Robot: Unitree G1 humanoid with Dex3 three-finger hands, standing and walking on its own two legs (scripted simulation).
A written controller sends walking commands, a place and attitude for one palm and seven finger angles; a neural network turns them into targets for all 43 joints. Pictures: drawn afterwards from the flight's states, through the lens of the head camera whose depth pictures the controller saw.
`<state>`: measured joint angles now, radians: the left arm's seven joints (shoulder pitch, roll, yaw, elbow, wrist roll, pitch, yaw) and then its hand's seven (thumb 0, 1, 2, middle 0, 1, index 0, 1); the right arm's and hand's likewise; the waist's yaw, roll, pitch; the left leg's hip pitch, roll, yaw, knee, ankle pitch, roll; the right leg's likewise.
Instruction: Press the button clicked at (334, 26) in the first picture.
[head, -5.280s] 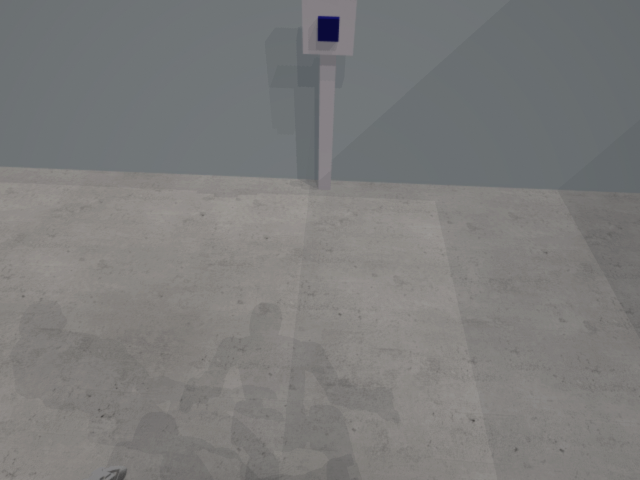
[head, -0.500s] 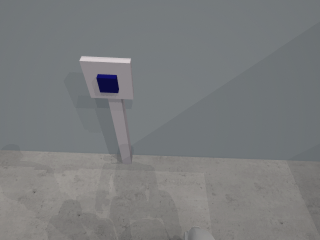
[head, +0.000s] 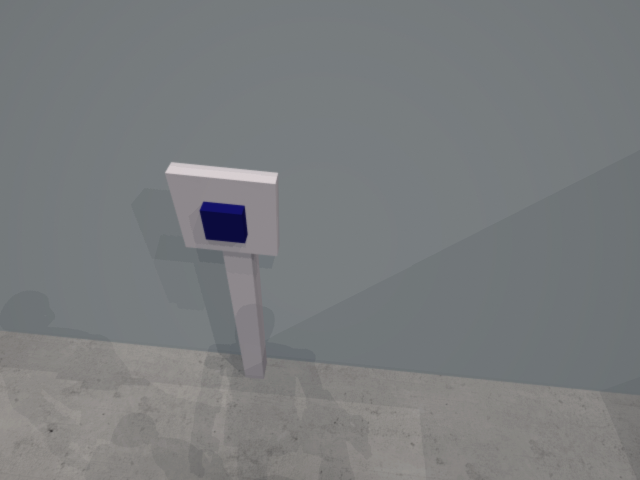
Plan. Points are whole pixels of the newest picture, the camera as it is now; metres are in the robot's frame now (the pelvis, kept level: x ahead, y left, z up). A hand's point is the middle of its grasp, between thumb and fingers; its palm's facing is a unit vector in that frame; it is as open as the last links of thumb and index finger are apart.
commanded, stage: come to a stop and stand still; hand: left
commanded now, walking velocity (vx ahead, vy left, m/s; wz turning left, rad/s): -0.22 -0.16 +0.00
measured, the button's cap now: (225, 221) +0.52 +0.21 -0.01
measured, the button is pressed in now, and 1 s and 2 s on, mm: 0 0 0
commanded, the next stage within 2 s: look again from close up in 0.96 s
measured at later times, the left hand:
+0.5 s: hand out of the picture -0.02 +0.15 -0.16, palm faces +0.01 -0.97 -0.25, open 7.4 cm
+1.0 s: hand out of the picture -0.09 +0.12 -0.17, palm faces +0.02 -0.99 -0.17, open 7.4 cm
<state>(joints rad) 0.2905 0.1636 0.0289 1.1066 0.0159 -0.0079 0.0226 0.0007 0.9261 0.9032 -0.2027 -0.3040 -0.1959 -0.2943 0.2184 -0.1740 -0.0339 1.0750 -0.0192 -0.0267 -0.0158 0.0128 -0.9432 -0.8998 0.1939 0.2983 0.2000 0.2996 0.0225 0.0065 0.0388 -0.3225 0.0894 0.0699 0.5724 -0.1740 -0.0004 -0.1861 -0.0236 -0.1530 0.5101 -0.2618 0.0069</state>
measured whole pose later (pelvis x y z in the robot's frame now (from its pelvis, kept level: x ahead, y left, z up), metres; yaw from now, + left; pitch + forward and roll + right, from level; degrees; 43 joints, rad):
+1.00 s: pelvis -0.07 -0.04 +0.01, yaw -2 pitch -2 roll +0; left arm 0.31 0.12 0.01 1.15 0.01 0.01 0.03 0.01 0.91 0.90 -0.20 -0.30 -0.20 -0.29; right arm 0.29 -0.10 -0.01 1.15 -0.02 0.00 -0.02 0.01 -0.91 -0.90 0.20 0.30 0.20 0.30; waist 0.01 0.00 0.04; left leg -0.19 0.04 0.05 0.41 -0.20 -0.02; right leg -0.21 -0.02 -0.09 0.42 -0.18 -0.02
